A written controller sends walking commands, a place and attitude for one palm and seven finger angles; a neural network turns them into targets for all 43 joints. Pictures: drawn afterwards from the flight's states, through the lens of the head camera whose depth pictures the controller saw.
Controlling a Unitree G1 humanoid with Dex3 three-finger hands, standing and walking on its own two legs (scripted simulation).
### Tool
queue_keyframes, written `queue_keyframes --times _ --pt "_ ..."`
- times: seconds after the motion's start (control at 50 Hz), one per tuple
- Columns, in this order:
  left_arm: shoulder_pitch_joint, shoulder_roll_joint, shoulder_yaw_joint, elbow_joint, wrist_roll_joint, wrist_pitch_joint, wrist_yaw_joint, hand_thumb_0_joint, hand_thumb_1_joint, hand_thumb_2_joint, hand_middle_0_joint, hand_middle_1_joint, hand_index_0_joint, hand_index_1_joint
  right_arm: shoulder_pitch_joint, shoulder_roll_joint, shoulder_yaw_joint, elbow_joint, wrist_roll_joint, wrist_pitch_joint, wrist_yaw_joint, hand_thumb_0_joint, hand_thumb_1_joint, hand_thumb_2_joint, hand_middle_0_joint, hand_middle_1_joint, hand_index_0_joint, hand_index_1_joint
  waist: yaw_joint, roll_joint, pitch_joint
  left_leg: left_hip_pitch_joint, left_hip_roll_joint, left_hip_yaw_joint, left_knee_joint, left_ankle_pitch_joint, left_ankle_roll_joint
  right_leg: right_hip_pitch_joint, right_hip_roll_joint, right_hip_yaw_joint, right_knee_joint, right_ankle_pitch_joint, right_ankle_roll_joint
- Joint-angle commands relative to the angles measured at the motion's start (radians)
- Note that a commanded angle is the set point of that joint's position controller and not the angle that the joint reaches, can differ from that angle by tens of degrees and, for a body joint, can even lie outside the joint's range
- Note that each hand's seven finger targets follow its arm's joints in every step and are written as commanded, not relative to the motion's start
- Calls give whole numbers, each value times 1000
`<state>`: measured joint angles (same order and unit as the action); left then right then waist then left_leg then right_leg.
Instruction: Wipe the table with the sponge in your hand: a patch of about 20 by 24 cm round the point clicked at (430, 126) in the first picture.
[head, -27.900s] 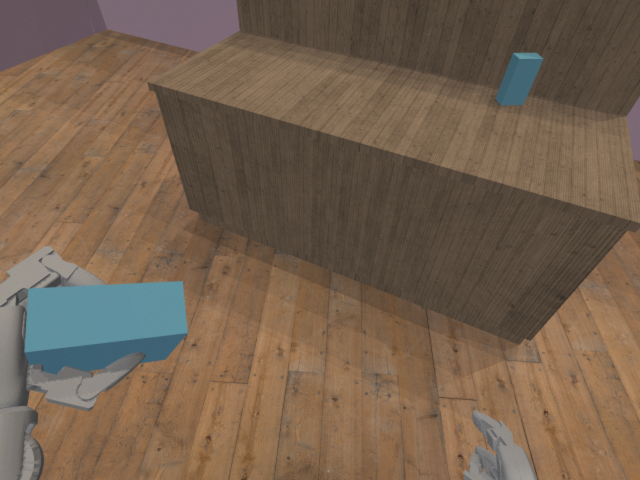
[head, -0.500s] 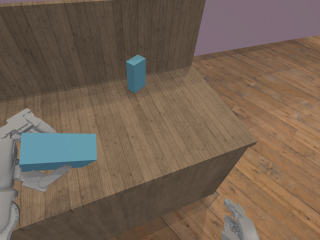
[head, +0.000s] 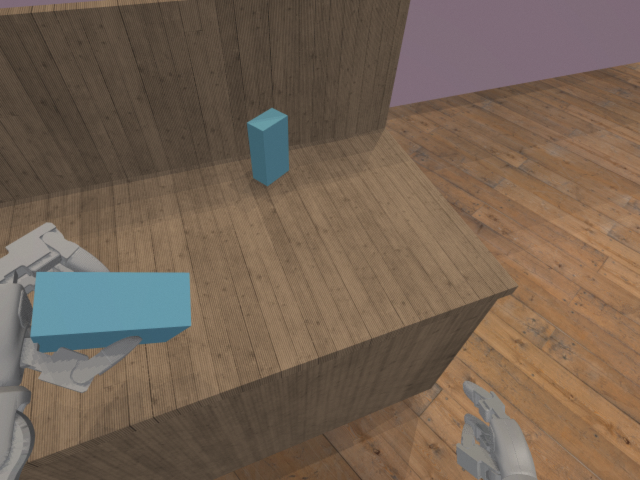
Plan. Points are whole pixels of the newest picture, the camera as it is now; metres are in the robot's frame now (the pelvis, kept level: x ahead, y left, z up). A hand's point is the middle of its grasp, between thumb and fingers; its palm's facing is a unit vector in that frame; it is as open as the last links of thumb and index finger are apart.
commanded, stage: come to a stop and stand still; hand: left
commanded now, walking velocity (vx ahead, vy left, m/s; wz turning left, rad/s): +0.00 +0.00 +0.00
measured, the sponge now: (134, 312) +0.23 +0.21 +0.14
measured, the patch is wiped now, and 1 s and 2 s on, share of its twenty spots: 0.00 0.00 0.00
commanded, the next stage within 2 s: look again from close up in 0.60 s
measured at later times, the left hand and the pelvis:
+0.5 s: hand (140, 309) +0.22 +0.20 +0.16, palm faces +0.33 -0.86 -0.39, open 9.4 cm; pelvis +0.01 -0.04 +0.00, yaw -1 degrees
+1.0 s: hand (133, 305) +0.23 +0.20 +0.16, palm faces +0.34 -0.86 -0.39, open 9.4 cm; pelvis +0.01 -0.04 +0.00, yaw +0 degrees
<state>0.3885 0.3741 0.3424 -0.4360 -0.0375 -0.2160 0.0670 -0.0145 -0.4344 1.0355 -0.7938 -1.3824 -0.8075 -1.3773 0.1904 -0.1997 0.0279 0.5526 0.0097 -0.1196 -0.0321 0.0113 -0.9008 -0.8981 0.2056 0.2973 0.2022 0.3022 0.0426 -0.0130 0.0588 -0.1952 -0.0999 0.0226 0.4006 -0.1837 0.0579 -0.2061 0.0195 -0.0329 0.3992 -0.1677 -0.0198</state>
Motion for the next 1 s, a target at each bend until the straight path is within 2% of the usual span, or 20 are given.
queue_keyframes --times 0.0,0.04,0.1,0.18,0.2,0.28,0.3,0.38,0.4,0.46,0.48,0.56,0.68,0.7,0.76,0.78,0.82,0.88,0.94,0.98 --pt "-82 132 85 -186 -13 -57 25 0 100 1300 -1200 -1600 -1200 -1600 -71 -130 -44 -141 1 -44 -15 0 -900 -900 200 300 200 300 -14 56 -143 10 196 -179 -110 -22 -97 10 -87 125 -51 -2 -31" --pt "-97 147 95 -181 -9 -53 29 0 100 1300 -1200 -1600 -1200 -1600 -70 -129 -45 -140 2 -47 -18 0 -900 -900 200 300 200 300 -12 72 -150 4 199 -182 -111 -40 -84 16 -90 142 -59 -1 -30" --pt "-109 142 88 -169 -10 -50 33 0 100 1300 -1200 -1600 -1200 -1600 -78 -130 -38 -136 0 -46 -22 0 -900 -900 200 300 200 300 -11 28 -157 3 193 -177 -89 -37 -64 10 -97 153 -82 -11 -30" --pt "-104 176 110 -224 -10 -47 40 0 100 1300 -1200 -1600 -1200 -1600 -90 -129 -43 -136 10 -54 -23 0 -900 -900 200 300 200 300 -15 61 -187 34 178 -170 -41 29 -53 11 -120 185 -96 33 -44" --pt "-107 155 87 -221 -14 -52 38 0 100 1300 -1200 -1600 -1200 -1600 -85 -130 -37 -137 2 -52 -22 0 -900 -900 200 300 200 300 -14 59 -182 17 180 -168 -42 21 -46 14 -120 179 -98 23 -40" --pt "-52 195 132 -233 -19 -42 45 0 100 1300 -1200 -1600 -1200 -1600 -85 -128 -43 -134 11 -56 -23 0 -900 -900 200 300 200 300 -15 59 -202 30 175 -161 -13 57 -35 23 -135 195 -107 70 -42" --pt "-43 167 110 -222 -24 -47 42 0 100 1300 -1200 -1600 -1200 -1600 -76 -129 -39 -132 6 -52 -22 0 -900 -900 200 300 200 300 -15 48 -209 16 178 -161 -11 68 -31 37 -133 182 -100 78 -39" --pt "-13 187 131 -204 -27 -34 43 0 100 1300 -1200 -1600 -1200 -1600 -78 -132 -45 -129 16 -53 -25 0 -900 -900 200 300 200 300 -20 50 -188 25 175 -163 -7 76 -32 8 -133 191 -109 92 -37" --pt "-19 164 109 -192 -30 -37 40 0 100 1300 -1200 -1600 -1200 -1600 -71 -135 -40 -128 10 -49 -25 0 -900 -900 200 300 200 300 -18 40 -194 16 180 -161 -11 70 -29 12 -129 178 -105 78 -31" --pt "-20 167 106 -173 -30 -27 40 0 100 1300 -1200 -1600 -1200 -1600 -66 -135 -46 -128 14 -48 -27 0 -900 -900 200 300 200 300 -18 33 -175 16 176 -155 0 31 -23 -11 -133 201 -132 52 -21" --pt "-31 174 110 -189 -28 -25 42 0 100 1300 -1200 -1600 -1200 -1600 -77 -136 -45 -124 18 -48 -28 0 -900 -900 200 300 200 300 -21 53 -177 30 173 -157 -3 47 -24 -18 -133 199 -131 53 -26" --pt "-55 163 90 -175 -26 -17 45 0 100 1300 -1200 -1600 -1200 -1600 -67 -138 -47 -125 14 -47 -30 0 -900 -900 200 300 200 300 -18 -1 -169 31 168 -152 27 -2 -14 -45 -142 219 -164 -7 -15" --pt "-97 190 100 -237 -20 -17 55 0 100 1300 -1200 -1600 -1200 -1600 -84 -137 -44 -117 15 -53 -31 0 -900 -900 200 300 200 300 -20 75 -185 46 174 -159 -3 40 -17 -22 -134 205 -132 38 -24" --pt "-96 169 82 -228 -21 -21 53 0 100 1300 -1200 -1600 -1200 -1600 -78 -137 -39 -119 9 -50 -31 0 -900 -900 200 300 200 300 -19 73 -183 27 183 -162 -22 47 -16 -1 -124 187 -117 47 -21" --pt "-81 179 96 -230 -22 -18 53 0 100 1300 -1200 -1600 -1200 -1600 -74 -134 -44 -125 12 -52 -30 0 -900 -900 200 300 200 300 -14 60 -198 15 185 -165 -27 79 -19 46 -124 189 -102 109 -16" --pt "-72 190 108 -235 -21 -16 53 0 100 1300 -1200 -1600 -1200 -1600 -85 -132 -42 -122 15 -53 -30 0 -900 -900 200 300 200 300 -16 92 -198 37 187 -166 -36 105 -24 35 -120 181 -92 124 -22" --pt "-57 177 98 -213 -23 -15 49 0 100 1300 -1200 -1600 -1200 -1600 -77 -128 -41 -129 12 -48 -30 0 -900 -900 200 300 200 300 -13 57 -195 15 194 -168 -43 109 -24 57 -116 172 -90 137 -16" --pt "-43 176 102 -210 -24 -11 44 0 100 1300 -1200 -1600 -1200 -1600 -82 -132 -40 -126 14 -46 -29 0 -900 -900 200 300 200 300 -17 77 -188 31 193 -172 -51 119 -34 37 -114 165 -88 132 -27" --pt "-38 165 93 -189 -24 -12 40 0 100 1300 -1200 -1600 -1200 -1600 -70 -135 -39 -129 10 -40 -30 0 -900 -900 200 300 200 300 -13 50 -185 12 203 -181 -63 105 -37 45 -108 153 -84 114 -25" --pt "-38 178 101 -211 -23 -9 40 0 100 1300 -1200 -1600 -1200 -1600 -81 -132 -39 -131 16 -41 -31 0 -900 -900 200 300 200 300 -16 63 -187 39 201 -180 -69 120 -44 28 -107 150 -79 114 -28"
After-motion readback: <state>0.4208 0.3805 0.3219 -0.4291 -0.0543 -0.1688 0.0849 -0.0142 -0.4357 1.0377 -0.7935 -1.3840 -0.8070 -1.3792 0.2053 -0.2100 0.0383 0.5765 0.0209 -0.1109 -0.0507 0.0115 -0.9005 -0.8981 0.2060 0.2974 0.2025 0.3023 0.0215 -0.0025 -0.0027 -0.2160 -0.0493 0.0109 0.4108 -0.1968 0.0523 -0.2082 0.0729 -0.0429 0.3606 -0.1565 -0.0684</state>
